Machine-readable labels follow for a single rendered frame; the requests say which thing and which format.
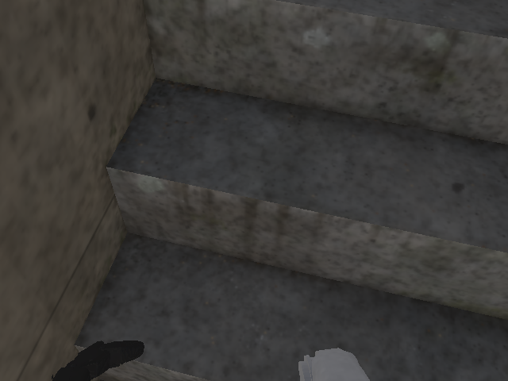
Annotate right robot thigh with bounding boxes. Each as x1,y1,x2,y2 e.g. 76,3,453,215
298,348,370,381

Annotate left robot hand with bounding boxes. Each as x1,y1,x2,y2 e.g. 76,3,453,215
52,341,144,381

